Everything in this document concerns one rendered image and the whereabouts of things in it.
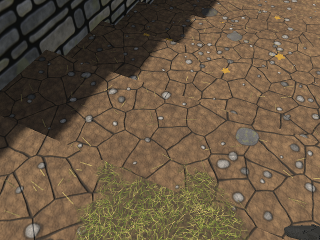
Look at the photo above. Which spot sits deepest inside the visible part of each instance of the right robot hand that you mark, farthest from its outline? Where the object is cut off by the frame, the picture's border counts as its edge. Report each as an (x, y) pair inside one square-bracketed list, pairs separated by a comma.
[(303, 232)]

